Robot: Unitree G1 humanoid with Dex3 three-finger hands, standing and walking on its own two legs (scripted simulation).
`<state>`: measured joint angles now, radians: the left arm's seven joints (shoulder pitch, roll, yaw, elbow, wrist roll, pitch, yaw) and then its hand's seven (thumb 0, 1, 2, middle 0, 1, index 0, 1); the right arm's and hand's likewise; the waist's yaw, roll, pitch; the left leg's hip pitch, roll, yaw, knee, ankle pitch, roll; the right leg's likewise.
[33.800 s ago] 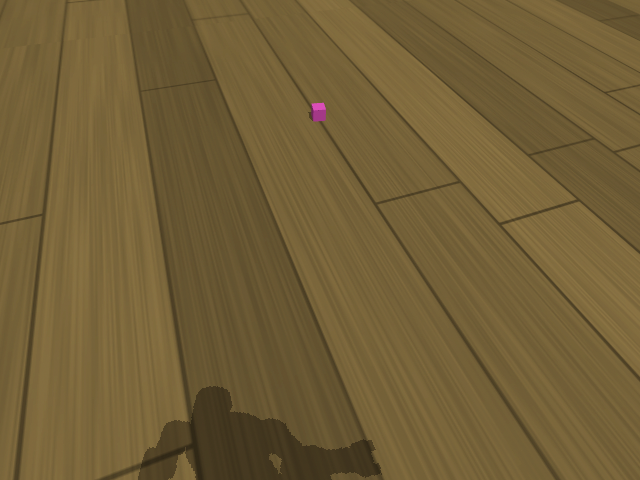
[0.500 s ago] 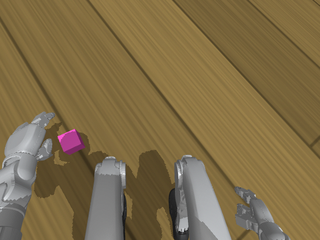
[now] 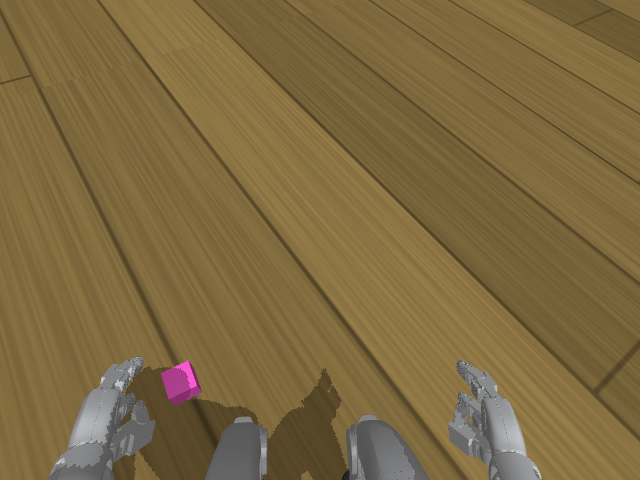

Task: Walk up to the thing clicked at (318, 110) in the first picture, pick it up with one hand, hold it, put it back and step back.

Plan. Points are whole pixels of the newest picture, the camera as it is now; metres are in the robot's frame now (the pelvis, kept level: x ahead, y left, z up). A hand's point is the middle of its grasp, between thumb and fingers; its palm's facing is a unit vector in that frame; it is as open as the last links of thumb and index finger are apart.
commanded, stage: home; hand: left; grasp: from above
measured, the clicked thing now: (181, 382) +0.40 +0.30 -0.62
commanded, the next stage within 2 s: none
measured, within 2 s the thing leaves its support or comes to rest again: neither
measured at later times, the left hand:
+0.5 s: hand (139, 441) +0.18 +0.18 +0.01, palm faces +0.08 -0.98 -0.19, open 7.4 cm
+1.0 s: hand (141, 434) +0.19 +0.18 +0.02, palm faces +0.08 -0.98 -0.19, open 7.4 cm
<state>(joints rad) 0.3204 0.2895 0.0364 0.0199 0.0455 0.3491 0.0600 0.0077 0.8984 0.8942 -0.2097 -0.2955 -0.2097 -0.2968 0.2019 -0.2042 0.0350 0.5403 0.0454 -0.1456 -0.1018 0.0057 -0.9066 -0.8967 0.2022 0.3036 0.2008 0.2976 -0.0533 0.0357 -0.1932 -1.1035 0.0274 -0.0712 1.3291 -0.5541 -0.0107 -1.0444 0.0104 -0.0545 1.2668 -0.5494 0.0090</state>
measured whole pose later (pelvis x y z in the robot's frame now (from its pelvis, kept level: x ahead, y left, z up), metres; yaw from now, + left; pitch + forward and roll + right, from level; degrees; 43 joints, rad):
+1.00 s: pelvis +0.03 +0.00 +0.06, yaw +1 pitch +10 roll -3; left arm 0.50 0.22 0.03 -0.13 -0.05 0.45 0.02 0.01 0.91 0.89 -0.20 -0.29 -0.20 -0.29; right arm 0.30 -0.22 0.04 0.55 0.01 -0.25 -0.19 0.01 -0.90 -0.90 0.20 0.30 0.20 0.30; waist -0.04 0.04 -0.16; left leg -0.71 0.03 -0.06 1.02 -0.48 -0.01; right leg -0.65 0.01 -0.05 0.95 -0.48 0.01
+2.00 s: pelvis +0.03 +0.00 +0.06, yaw +1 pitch +10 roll -3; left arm 0.51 0.23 0.03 -0.13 -0.05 0.44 0.02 0.01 0.91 0.89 -0.20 -0.29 -0.20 -0.29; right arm 0.29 -0.22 0.03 0.54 0.01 -0.24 -0.18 0.01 -0.90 -0.90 0.20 0.30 0.20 0.30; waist -0.04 0.04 -0.16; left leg -0.71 0.03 -0.06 1.02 -0.49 -0.01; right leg -0.65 0.01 -0.05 0.96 -0.48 0.01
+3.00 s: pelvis +0.01 +0.01 +0.12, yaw +1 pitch -5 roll +0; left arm 0.22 0.28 0.03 1.04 0.04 0.01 0.03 0.01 0.91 0.90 -0.21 -0.30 -0.21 -0.30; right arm 0.18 -0.26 -0.04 1.05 -0.03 0.00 -0.02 0.00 -0.91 -0.90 0.20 0.30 0.20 0.30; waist 0.02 0.00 0.06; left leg -0.18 -0.02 0.00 0.48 -0.22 0.02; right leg -0.16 -0.04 0.00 0.47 -0.23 0.04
